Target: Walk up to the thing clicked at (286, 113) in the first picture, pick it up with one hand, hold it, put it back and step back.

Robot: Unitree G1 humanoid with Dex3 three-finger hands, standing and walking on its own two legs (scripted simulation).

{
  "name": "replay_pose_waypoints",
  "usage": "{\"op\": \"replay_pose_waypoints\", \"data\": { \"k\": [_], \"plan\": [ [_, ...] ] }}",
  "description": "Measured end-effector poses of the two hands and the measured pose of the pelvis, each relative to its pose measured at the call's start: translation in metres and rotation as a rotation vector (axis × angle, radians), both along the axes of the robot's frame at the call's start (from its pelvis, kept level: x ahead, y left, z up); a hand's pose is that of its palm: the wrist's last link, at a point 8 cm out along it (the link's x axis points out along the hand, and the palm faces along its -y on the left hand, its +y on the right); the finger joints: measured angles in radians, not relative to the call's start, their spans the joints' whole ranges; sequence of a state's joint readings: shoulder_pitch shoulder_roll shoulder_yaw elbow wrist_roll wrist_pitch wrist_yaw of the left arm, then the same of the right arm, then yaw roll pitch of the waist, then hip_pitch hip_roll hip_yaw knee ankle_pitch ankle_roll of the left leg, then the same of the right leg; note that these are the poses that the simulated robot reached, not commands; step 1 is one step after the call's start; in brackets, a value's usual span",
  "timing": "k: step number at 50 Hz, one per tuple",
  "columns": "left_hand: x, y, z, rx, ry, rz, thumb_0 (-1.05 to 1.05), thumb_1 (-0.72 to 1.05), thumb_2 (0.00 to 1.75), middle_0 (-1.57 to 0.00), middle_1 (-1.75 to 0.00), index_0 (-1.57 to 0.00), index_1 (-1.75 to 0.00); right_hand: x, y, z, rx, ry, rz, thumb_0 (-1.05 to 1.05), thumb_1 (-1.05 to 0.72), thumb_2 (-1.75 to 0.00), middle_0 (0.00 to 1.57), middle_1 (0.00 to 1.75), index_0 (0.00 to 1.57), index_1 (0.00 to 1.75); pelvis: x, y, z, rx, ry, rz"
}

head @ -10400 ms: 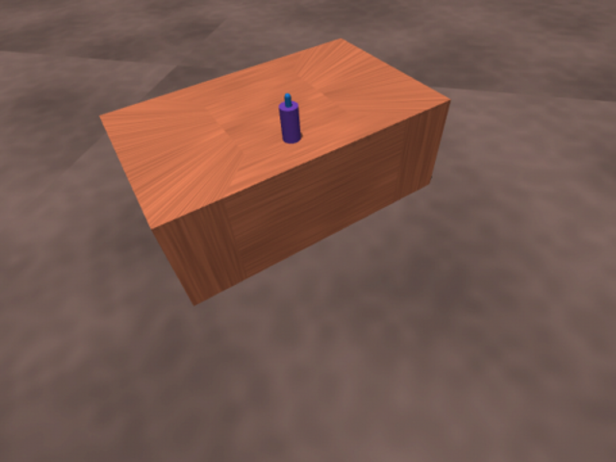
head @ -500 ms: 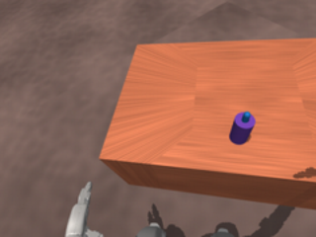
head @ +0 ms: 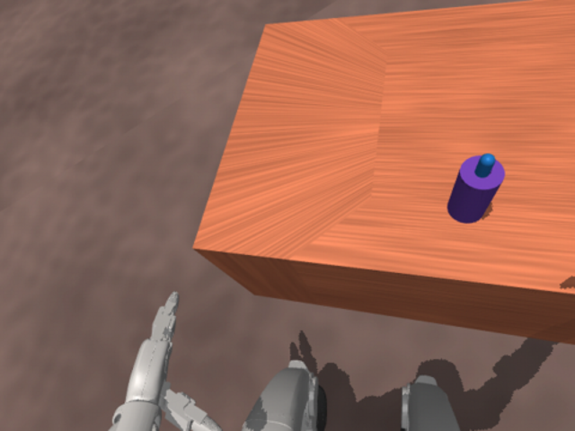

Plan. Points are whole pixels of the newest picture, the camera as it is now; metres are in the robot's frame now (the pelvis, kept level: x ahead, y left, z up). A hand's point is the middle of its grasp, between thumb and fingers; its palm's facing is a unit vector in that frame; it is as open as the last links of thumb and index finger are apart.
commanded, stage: approach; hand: right
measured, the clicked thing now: (475, 185) +0.53 -0.20 -0.15
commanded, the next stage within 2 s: close in in 0.30 s
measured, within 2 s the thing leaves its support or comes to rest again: neither
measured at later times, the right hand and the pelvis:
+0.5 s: hand (522, 218) +0.48 -0.27 -0.17, palm faces +0.12 +0.99 +0.06, open 17.7 cm; pelvis -0.03 +0.00 -0.11, yaw +5 degrees
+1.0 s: hand (483, 210) +0.49 -0.21 -0.17, palm faces +0.15 +0.99 +0.03, open 17.8 cm; pelvis -0.04 +0.00 -0.12, yaw +4 degrees
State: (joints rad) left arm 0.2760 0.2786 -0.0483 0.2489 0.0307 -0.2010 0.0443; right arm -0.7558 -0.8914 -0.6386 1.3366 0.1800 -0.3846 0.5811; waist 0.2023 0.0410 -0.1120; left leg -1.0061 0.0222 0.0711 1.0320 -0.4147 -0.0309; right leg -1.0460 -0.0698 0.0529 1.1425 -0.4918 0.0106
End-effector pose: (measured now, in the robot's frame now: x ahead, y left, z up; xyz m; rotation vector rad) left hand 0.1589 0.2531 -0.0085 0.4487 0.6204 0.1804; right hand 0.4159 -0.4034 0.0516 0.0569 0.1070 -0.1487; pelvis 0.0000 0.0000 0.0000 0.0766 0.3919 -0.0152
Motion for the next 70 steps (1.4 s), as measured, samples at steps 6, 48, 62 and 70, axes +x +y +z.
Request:
{"op": "replay_pose_waypoints", "data": {
  "k": [6,48,62,70],
  "plan": [
    [-0.013,0.002,-0.004,0.068,-0.004,-0.005,-0.01,-0.53,0.05,-0.05,-0.04,-0.05,-0.04,0.009,0.023,-0.07,0.025,0.028,0.012,-0.01,0.58,-0.02,0.07,0.05,0.07,0.04,-0.008,0.0,-0.025,0.014,0.049,0.012],
    [-0.048,0.011,0.009,0.305,-0.178,-0.039,-0.01,-0.52,0.05,-0.06,-0.05,-0.07,-0.04,0.048,0.145,-0.213,-0.027,-0.003,0.009,-0.02,0.61,-0.02,0.05,0.05,0.05,0.05,-0.039,0.002,-0.124,0.033,0.156,0.05],
    [-0.046,0.018,0.01,0.347,-0.148,-0.04,-0.01,-0.57,0.08,-0.05,-0.04,-0.05,-0.05,0.053,0.165,-0.227,-0.042,-0.032,0.021,-0.02,0.53,-0.05,0.06,0.06,0.05,0.05,-0.037,0.01,-0.129,0.027,0.176,0.047],
    [-0.051,0.019,0.001,0.315,-0.131,-0.011,-0.01,-0.57,0.08,-0.06,-0.04,-0.05,-0.05,0.064,0.168,-0.223,-0.039,-0.021,0.009,-0.02,0.55,-0.02,0.16,0.05,0.15,0.05,-0.036,0.009,-0.13,0.027,0.181,0.051]
  ]
}}
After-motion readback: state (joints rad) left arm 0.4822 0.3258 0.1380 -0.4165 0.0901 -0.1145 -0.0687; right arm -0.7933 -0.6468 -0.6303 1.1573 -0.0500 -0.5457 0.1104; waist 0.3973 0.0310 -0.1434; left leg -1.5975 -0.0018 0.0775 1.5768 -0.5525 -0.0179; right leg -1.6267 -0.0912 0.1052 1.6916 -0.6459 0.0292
